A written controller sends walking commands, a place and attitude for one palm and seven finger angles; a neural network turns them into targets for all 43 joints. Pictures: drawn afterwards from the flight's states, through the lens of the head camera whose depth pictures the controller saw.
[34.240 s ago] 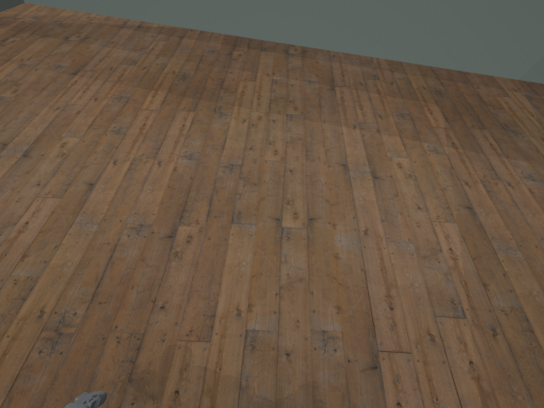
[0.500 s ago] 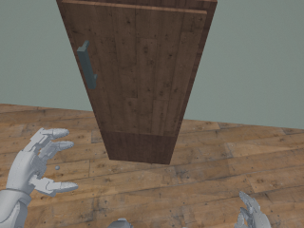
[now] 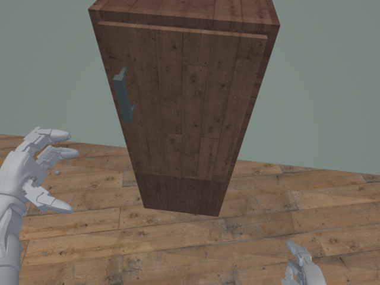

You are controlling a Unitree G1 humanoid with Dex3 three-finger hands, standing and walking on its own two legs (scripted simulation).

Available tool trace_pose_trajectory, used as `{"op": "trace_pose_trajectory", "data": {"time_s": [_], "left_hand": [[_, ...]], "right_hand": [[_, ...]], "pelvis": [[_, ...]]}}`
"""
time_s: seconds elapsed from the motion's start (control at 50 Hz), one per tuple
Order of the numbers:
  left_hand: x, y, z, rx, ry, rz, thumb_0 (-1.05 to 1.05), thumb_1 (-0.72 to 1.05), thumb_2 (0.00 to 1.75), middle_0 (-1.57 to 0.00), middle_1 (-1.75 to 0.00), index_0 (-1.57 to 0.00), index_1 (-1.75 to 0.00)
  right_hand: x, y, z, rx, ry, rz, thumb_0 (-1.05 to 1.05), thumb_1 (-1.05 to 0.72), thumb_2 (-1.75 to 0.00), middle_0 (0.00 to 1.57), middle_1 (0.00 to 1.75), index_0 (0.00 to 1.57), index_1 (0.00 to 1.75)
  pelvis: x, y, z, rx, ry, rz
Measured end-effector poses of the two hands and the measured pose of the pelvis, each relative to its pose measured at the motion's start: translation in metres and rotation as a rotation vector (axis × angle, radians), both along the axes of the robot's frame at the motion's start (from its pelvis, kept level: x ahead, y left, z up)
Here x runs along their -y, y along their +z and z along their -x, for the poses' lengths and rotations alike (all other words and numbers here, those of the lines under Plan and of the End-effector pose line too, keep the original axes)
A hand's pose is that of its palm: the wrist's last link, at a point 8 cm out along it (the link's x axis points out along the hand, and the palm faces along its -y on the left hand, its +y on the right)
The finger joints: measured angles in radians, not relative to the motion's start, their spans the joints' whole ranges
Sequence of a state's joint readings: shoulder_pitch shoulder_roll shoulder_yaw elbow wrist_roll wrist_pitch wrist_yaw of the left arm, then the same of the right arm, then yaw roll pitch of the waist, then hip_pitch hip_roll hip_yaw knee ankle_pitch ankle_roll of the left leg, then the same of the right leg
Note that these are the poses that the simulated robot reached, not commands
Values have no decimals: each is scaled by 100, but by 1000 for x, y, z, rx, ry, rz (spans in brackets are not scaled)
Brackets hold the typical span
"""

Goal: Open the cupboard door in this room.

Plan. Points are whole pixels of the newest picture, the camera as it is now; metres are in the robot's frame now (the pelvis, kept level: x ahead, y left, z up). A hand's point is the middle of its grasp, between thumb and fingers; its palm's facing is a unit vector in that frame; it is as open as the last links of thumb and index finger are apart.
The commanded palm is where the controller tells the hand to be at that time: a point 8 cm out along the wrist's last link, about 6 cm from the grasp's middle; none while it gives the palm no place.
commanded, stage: raise the hand with hooked fingers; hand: left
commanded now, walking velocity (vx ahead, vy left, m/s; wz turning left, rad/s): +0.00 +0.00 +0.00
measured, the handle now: (126, 96) +0.54 +0.22 +0.08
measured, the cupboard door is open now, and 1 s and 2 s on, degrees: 0 0 0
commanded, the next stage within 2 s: move the hooked fingers beside the handle in 0.50 s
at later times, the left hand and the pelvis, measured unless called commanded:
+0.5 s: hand (74, 169) +0.29 +0.25 +0.10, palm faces +0.01 -1.00 -0.04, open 14.0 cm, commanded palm +0.27 +0.30 +0.10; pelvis +0.00 -0.02 +0.00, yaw -1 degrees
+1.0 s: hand (85, 148) +0.35 +0.25 +0.10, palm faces -0.01 -1.00 -0.02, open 14.0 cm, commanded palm +0.32 +0.30 +0.10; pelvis +0.00 -0.03 +0.00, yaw -1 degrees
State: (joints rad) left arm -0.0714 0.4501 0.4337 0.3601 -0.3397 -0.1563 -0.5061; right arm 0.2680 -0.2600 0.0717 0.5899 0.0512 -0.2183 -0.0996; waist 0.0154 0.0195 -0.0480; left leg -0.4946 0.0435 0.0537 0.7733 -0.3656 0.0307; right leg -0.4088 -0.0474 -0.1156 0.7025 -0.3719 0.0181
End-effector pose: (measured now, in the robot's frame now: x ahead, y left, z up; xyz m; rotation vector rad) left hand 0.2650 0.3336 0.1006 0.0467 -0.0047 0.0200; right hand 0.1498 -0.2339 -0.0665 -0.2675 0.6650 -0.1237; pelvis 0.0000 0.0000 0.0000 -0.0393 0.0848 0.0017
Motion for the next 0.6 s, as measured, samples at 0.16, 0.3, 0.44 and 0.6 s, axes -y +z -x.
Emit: {"op": "trace_pose_trajectory", "data": {"time_s": [0.16, 0.3, 0.44, 0.6], "left_hand": [[9, -1, -14, -49, -35, 13, -1, -50, 30, -30, -120, -30, -120], [19, -8, -10, -34, -9, 22, -1, -50, 30, -30, -120, -30, -120], [28, 0, -8, -14, -10, -1, -1, -50, 30, -30, -120, -30, -120], [32, 0, -7, -33, -8, 16, -1, -50, 30, -30, -120, -30, -120]], "right_hand": [[19, 0, 13, -29, -49, 9, 1, -90, -89, 20, 30, 21, 30], [31, 1, 18, -46, -56, 20, 1, -90, -89, 20, 30, 21, 30], [35, -1, 13, -34, -59, 7, 1, -90, -89, 20, 30, 21, 30], [38, -3, 7, -15, -54, -15, 1, -90, -89, 20, 30, 21, 30]], "pelvis": [[4, 4, -3, -7, -13, -11], [12, 4, -4, -5, -17, -16], [18, 4, -4, 1, -14, -19], [25, 4, -3, 2, -13, -25]]}}
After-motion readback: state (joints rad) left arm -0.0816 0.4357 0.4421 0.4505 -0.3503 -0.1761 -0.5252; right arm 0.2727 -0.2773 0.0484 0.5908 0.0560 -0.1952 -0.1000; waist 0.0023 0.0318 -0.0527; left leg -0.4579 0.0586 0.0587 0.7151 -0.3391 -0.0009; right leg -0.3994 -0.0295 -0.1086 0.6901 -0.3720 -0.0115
